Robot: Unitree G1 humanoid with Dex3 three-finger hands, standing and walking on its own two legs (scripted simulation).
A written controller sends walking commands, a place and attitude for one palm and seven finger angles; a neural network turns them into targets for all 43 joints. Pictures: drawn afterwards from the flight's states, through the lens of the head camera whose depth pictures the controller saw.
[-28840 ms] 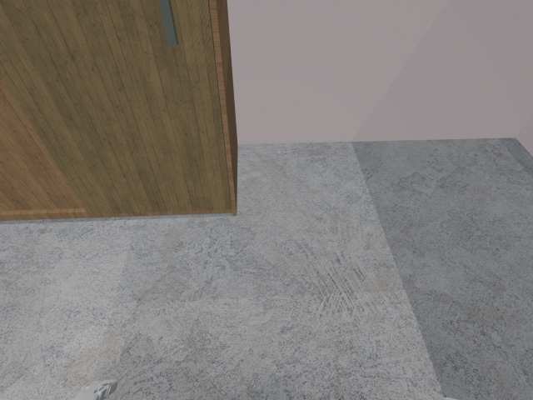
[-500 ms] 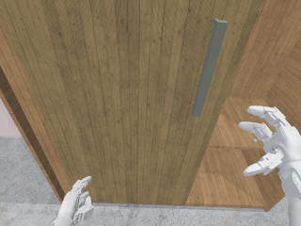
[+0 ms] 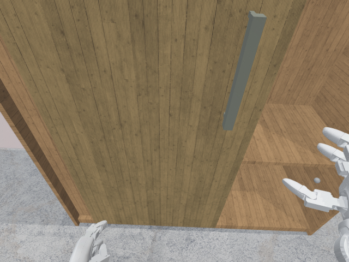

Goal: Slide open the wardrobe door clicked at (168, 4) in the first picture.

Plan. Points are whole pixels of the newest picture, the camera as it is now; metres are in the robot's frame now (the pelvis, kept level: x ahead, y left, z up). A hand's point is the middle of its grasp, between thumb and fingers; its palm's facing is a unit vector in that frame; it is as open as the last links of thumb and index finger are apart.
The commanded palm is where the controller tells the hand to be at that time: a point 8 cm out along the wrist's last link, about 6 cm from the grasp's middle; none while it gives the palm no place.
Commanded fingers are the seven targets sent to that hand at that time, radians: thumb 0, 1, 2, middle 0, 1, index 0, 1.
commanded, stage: draw the hand back to the body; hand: right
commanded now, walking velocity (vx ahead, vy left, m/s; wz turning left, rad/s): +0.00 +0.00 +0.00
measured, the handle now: (238, 77) +0.48 -0.16 +0.23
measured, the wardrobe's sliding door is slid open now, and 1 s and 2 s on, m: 0.55 0.55 0.55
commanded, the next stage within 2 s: step back with the hand held close in 0.68 s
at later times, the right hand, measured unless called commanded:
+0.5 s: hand (329, 190) +0.20 -0.26 +0.17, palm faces +0.48 +0.81 -0.35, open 7.7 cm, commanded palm +0.15 -0.29 +0.17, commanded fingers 0.00 -0.90 -0.90 0.20 0.30 0.20 0.30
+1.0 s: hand (325, 185) +0.21 -0.26 +0.17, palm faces +0.44 +0.80 -0.41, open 7.4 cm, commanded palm +0.15 -0.29 +0.17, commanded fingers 0.00 -0.90 -0.90 0.20 0.30 0.20 0.30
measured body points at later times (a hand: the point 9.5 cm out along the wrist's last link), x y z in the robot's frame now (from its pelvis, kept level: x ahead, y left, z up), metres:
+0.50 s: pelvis +0.02 +0.01 +0.00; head -0.02 +0.02 +0.45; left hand +0.22 +0.22 -0.07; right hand +0.17 -0.30 +0.19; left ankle +0.02 +0.12 -0.74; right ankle +0.02 -0.09 -0.74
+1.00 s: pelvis +0.00 +0.00 +0.00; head -0.01 +0.02 +0.45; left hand +0.18 +0.25 -0.07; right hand +0.18 -0.30 +0.19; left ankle +0.02 +0.12 -0.74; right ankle +0.02 -0.09 -0.74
